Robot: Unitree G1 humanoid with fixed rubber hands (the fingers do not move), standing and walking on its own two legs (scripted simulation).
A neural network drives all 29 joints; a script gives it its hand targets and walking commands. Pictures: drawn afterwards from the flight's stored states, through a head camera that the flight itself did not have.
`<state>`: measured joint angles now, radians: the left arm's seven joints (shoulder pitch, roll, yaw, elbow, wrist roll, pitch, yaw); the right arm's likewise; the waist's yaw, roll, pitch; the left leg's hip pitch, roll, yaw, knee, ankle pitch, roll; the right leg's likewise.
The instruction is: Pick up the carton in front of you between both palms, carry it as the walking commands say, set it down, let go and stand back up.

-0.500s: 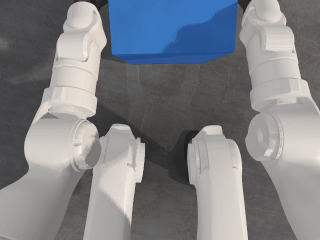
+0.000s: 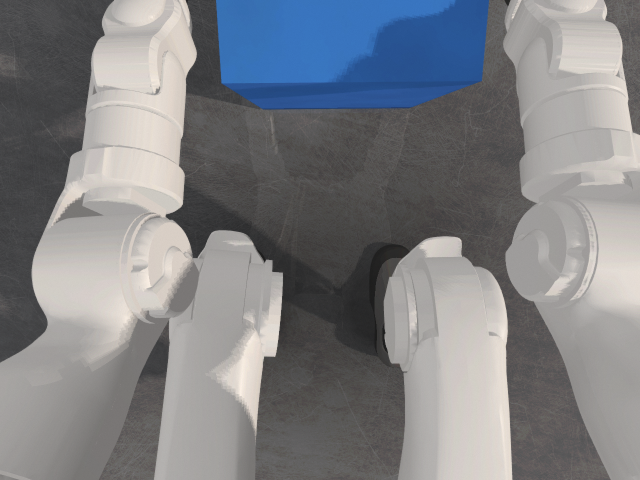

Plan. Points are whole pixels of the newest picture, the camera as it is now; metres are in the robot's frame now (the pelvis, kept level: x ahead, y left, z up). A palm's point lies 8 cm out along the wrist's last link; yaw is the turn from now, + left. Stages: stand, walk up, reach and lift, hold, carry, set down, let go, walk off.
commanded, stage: set down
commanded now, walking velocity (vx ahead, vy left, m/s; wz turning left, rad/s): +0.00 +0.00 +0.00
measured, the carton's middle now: out of the picture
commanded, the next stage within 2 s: let go in 1.66 s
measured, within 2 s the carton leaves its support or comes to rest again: neither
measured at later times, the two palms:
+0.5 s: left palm out of the picture +0.55 +0.16 -0.20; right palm out of the picture +0.55 -0.19 -0.20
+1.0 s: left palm out of the picture +0.57 +0.17 -0.05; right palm out of the picture +0.58 -0.20 -0.05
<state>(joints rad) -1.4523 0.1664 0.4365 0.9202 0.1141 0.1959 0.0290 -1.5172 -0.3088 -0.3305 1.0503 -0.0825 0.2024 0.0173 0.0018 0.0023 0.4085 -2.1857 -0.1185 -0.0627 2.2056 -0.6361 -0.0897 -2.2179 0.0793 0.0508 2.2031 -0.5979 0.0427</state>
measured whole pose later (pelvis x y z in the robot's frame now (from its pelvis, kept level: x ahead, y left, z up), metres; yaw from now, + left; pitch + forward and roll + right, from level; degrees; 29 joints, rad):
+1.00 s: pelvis +0.00 +0.00 +0.06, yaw +1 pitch +42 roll +2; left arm -1.42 0.30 0.23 1.01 -0.11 0.16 0.14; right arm -1.48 -0.41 -0.18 1.10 0.10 0.16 -0.06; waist 0.01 0.01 0.17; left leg -2.14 -0.06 -0.03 1.97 -0.57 -0.05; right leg -2.16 0.04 0.04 1.98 -0.55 0.02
